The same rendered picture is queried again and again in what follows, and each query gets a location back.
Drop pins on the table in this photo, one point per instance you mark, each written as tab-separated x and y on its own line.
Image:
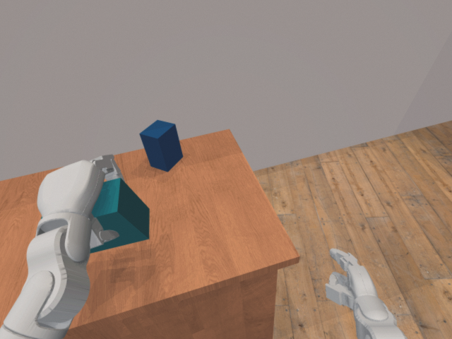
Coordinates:
208	270

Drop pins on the right robot hand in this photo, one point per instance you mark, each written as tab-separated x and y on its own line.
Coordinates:
344	290

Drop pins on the left robot hand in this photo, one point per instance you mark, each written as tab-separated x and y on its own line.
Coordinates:
75	188

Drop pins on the robot right forearm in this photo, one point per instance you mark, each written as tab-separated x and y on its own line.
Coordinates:
374	320

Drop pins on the sponge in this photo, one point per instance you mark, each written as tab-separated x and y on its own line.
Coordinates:
118	208

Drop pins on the robot left forearm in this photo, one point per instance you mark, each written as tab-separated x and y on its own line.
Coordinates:
57	286

